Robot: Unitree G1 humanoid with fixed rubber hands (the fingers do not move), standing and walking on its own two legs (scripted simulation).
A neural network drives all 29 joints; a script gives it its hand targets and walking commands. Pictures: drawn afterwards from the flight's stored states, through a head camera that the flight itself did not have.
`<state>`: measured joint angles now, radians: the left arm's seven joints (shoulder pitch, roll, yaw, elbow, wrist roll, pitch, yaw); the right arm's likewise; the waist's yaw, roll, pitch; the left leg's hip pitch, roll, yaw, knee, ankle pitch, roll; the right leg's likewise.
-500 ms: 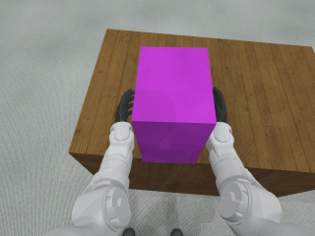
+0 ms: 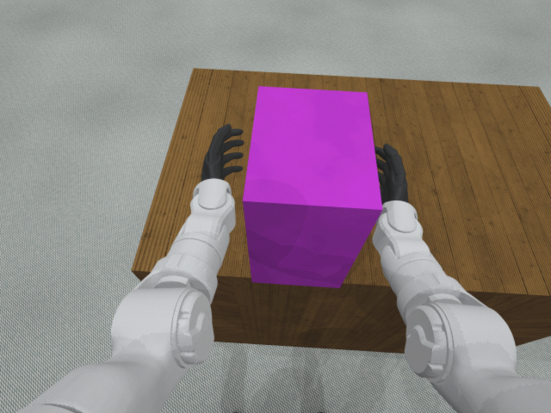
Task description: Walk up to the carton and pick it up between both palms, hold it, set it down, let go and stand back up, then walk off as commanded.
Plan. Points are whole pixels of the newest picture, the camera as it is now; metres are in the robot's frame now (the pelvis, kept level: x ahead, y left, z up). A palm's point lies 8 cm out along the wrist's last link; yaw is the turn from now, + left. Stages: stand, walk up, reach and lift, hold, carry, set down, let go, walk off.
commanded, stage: set down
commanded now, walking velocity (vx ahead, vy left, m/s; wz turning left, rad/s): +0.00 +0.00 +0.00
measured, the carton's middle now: (303, 197) +0.43 -0.04 +0.01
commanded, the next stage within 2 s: none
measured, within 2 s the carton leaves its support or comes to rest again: neither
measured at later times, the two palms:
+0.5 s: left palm (199, 135) +0.45 +0.11 +0.13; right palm (418, 141) +0.43 -0.18 +0.13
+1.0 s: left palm (181, 171) +0.40 +0.13 +0.12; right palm (431, 161) +0.39 -0.19 +0.14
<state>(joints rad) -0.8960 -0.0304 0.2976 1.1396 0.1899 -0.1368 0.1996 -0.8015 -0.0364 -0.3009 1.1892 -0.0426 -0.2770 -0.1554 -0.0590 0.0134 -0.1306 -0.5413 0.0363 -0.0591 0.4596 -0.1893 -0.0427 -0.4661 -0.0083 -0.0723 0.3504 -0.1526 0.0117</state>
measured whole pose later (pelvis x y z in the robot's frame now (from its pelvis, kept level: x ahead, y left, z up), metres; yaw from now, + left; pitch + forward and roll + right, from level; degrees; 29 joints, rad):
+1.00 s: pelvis -0.02 -0.01 +0.00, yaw +0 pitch +9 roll -2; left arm -0.81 0.07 0.24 0.76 0.05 0.36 0.12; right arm -0.84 -0.13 -0.13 0.85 0.18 0.19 -0.20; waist -0.06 0.01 -0.13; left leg -0.43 0.05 -0.06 0.44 -0.16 -0.04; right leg -0.37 0.00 -0.07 0.35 -0.14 0.00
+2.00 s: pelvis -0.02 -0.02 +0.00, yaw +0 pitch +7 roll -1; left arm -0.06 0.07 0.06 0.62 -0.03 -0.27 0.03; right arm -0.08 -0.11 0.01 0.59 0.19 -0.28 -0.13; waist -0.06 0.01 -0.06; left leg -0.37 0.05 -0.06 0.40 -0.15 -0.04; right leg -0.33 0.00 -0.07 0.35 -0.15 -0.01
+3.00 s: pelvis +0.00 -0.02 +0.01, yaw +0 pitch +2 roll -1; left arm 0.15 0.11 0.04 0.61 -0.04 -0.06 -0.01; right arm 0.08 -0.08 0.01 0.73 0.12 -0.30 -0.08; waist -0.06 0.01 0.04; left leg -0.22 0.05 -0.06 0.38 -0.19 -0.04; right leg -0.19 0.00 -0.07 0.35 -0.20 -0.01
